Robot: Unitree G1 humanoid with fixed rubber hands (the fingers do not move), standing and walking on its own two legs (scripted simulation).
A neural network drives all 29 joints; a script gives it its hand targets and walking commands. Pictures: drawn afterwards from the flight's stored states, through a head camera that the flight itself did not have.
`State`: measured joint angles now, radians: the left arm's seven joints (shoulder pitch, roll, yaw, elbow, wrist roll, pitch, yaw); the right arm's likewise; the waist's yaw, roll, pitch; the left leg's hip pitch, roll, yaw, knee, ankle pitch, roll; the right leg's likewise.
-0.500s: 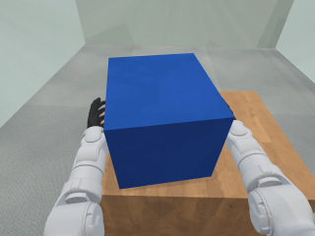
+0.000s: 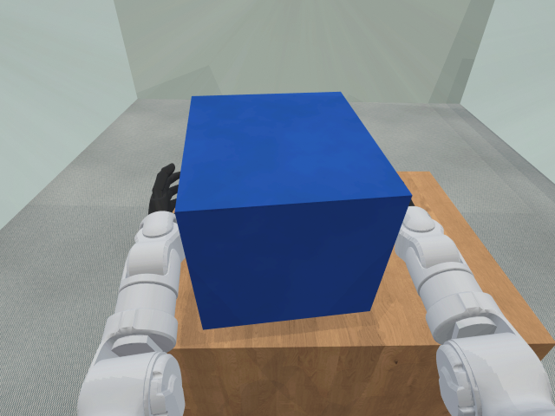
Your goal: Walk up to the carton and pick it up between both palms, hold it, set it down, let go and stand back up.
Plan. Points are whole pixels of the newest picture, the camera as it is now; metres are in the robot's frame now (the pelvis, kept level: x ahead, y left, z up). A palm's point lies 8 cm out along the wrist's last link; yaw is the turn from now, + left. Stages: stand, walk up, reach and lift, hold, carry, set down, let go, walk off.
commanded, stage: reach and lift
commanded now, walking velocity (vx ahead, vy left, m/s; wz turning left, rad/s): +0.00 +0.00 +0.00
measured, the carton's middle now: (277, 200) +0.42 +0.04 +0.16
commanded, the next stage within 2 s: hold in 0.92 s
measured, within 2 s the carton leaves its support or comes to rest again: neither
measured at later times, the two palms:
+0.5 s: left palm (164, 206) +0.37 +0.20 +0.18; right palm (403, 208) +0.37 -0.15 +0.18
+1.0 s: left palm (160, 200) +0.36 +0.20 +0.20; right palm (405, 203) +0.37 -0.15 +0.19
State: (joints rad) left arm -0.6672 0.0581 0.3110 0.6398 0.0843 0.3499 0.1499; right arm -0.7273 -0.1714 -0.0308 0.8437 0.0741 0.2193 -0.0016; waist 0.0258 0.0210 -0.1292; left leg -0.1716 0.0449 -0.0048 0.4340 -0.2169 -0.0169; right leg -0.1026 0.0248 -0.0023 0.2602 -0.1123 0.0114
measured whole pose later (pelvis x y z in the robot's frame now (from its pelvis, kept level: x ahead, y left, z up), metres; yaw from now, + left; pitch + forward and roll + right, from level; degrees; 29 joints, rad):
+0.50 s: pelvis +0.00 +0.01 +0.00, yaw +0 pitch -4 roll -2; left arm -0.69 0.06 0.32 0.57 0.13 0.45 0.12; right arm -0.73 -0.17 -0.04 0.79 0.10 0.28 -0.01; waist -0.01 0.00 -0.12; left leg -0.16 0.03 0.00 0.43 -0.22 -0.01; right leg -0.09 0.01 0.00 0.26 -0.11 0.02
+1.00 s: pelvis +0.00 +0.01 +0.00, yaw +0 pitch -5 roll -2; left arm -0.72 0.06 0.33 0.53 0.15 0.52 0.10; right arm -0.73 -0.17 -0.04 0.74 0.11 0.34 -0.03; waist -0.01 0.00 -0.12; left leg -0.14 0.03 -0.01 0.43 -0.22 -0.01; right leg -0.07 0.01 0.00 0.26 -0.11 0.02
